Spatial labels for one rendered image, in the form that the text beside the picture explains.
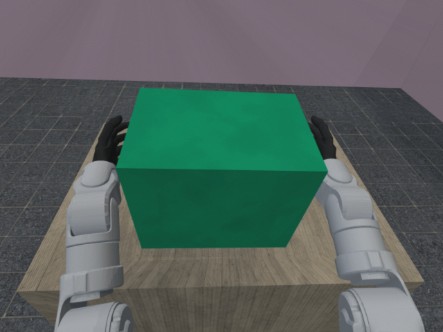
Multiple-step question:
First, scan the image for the pedestal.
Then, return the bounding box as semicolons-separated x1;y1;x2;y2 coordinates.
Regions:
17;123;424;332

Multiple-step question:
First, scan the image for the carton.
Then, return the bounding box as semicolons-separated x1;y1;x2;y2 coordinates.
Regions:
116;88;328;248

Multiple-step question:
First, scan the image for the right robot hand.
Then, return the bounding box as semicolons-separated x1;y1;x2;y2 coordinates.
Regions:
308;116;336;160

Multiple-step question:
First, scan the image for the robot left upper arm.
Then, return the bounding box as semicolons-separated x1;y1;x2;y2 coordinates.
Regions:
57;302;134;332

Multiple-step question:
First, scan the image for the left robot hand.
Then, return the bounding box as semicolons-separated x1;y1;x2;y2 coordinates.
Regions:
92;116;129;166

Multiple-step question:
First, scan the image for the robot right forearm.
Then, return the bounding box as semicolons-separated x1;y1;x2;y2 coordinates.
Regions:
314;158;425;332

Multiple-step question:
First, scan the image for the robot left forearm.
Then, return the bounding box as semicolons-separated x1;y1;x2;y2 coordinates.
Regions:
54;160;124;332

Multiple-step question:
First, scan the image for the robot right upper arm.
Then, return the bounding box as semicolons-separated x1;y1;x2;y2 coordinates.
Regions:
338;287;423;332

